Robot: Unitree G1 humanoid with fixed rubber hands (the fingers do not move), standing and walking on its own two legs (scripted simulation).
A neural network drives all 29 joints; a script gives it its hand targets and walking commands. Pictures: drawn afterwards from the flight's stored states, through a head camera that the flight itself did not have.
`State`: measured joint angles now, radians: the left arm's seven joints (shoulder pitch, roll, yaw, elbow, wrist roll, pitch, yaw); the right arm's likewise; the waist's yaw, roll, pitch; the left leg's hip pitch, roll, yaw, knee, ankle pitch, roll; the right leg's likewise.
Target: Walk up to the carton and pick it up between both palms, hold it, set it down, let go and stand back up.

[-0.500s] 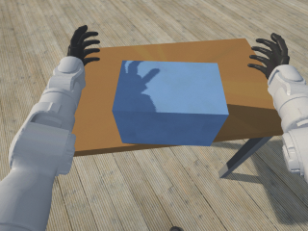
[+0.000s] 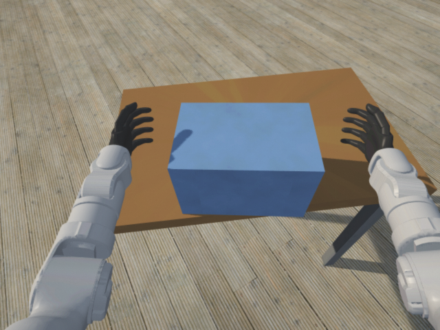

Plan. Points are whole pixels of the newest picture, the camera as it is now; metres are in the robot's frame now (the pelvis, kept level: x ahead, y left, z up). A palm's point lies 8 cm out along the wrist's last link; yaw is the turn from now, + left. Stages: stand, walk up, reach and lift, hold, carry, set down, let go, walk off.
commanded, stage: set down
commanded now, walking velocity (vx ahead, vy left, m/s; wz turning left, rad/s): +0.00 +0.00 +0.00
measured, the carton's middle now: (243, 160) +0.45 -0.05 +0.00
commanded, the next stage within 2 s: let go in 1.88 s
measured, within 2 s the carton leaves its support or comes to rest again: neither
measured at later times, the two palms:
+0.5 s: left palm (114, 195) +0.35 +0.20 +0.05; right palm (371, 195) +0.32 -0.27 +0.04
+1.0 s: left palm (114, 247) +0.28 +0.21 +0.00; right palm (371, 242) +0.25 -0.26 -0.01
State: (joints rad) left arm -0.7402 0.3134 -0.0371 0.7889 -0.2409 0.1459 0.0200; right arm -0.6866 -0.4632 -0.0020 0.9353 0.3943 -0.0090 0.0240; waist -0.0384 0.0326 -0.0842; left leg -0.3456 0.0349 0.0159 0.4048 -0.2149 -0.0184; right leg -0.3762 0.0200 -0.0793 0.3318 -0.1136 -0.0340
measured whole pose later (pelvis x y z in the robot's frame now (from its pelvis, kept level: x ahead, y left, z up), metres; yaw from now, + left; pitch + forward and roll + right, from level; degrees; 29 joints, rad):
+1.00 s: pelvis +0.02 +0.01 +0.00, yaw -1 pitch +0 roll -1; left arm 0.00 0.19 -0.03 0.48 -0.15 -0.14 0.05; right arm 0.01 -0.32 -0.04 0.61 0.30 -0.23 0.07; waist -0.01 0.01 0.01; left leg -0.11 0.03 0.04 0.37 -0.26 -0.01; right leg -0.17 0.01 -0.05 0.34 -0.17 -0.02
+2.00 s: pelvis +0.03 +0.01 +0.00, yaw -2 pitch -4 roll -1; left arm 0.17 0.19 0.00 0.51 -0.02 0.10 0.02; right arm 0.18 -0.21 -0.04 0.68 0.03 -0.17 0.03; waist 0.00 0.00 0.09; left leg -0.01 0.03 0.05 0.36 -0.27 0.00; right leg -0.08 0.02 -0.04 0.33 -0.18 -0.02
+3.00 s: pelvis +0.03 +0.02 +0.00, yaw +0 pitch +0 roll -1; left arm 0.33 0.21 0.04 0.88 0.03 -0.03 0.01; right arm 0.35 -0.21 -0.04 0.91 -0.03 -0.02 0.00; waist 0.01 -0.01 -0.04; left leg -0.14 0.01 0.02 0.42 -0.29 0.01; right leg -0.19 -0.01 -0.07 0.39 -0.21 0.00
